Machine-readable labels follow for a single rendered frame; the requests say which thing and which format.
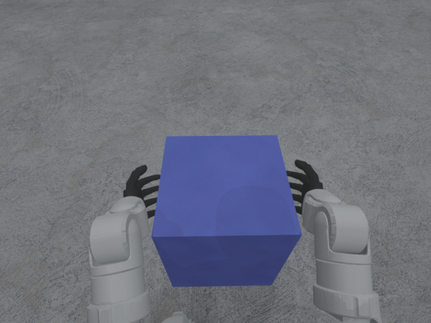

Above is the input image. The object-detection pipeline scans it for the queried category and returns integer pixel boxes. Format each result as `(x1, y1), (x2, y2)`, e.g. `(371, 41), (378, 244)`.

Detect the robot left hand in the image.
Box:
(123, 165), (160, 218)

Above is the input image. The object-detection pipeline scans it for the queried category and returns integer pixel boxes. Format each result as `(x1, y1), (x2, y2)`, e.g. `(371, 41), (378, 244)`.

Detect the robot left forearm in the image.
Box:
(87, 196), (151, 323)

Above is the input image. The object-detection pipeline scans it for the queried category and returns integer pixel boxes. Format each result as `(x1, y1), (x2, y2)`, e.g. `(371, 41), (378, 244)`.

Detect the robot right forearm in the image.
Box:
(302, 189), (382, 323)

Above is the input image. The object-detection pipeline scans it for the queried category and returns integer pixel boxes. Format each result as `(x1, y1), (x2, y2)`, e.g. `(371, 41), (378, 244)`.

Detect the robot right hand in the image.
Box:
(286, 159), (323, 214)

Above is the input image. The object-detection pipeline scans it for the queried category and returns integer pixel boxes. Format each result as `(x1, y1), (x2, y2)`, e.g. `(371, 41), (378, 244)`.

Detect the carton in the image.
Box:
(152, 135), (302, 287)

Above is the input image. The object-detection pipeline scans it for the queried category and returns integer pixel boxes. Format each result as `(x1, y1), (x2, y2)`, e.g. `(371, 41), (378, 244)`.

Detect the robot left shin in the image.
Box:
(172, 312), (187, 318)

